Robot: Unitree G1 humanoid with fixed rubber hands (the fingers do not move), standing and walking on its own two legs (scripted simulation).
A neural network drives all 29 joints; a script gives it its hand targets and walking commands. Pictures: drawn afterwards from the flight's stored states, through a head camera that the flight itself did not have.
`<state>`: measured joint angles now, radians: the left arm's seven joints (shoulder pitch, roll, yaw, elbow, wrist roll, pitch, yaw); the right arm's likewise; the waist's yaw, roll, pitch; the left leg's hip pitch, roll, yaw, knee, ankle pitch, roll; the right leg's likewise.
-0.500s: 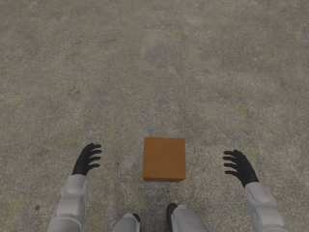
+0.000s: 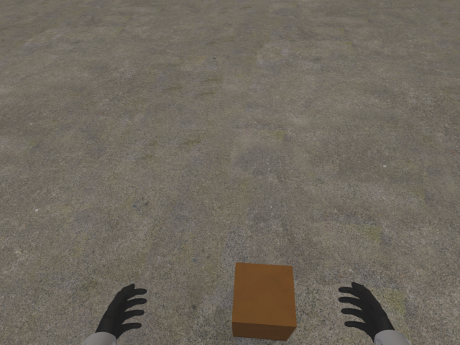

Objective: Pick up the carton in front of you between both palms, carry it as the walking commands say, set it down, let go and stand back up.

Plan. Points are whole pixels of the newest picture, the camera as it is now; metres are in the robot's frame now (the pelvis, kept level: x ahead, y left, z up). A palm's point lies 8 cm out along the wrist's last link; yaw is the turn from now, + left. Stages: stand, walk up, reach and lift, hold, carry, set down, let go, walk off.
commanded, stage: let go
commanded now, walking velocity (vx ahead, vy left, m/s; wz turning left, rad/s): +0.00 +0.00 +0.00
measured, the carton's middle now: (261, 302) +0.36 -0.08 -0.65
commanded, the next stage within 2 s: stand in 0.22 s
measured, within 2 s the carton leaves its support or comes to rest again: neither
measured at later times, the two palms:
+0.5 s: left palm out of the picture +0.12 +0.24 -0.11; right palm out of the picture +0.13 -0.28 -0.10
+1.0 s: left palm out of the picture +0.09 +0.23 -0.13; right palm out of the picture +0.07 -0.28 -0.14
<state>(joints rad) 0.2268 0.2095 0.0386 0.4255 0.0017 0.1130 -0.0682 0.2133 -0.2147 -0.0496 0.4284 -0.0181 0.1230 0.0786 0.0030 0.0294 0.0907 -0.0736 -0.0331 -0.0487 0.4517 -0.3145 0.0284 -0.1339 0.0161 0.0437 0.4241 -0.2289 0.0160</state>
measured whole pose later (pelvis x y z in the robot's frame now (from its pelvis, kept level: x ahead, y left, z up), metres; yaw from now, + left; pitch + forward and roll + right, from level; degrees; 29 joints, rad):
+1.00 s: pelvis +0.05 -0.02 -0.01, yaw -1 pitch +2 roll +0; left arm 0.34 0.24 0.00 0.89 0.01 -0.01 0.03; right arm 0.39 -0.26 0.01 0.84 -0.02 -0.01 -0.05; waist -0.01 0.01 -0.06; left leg -0.14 -0.01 -0.04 0.54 -0.43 0.00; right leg -0.25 0.05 0.05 0.59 -0.37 -0.02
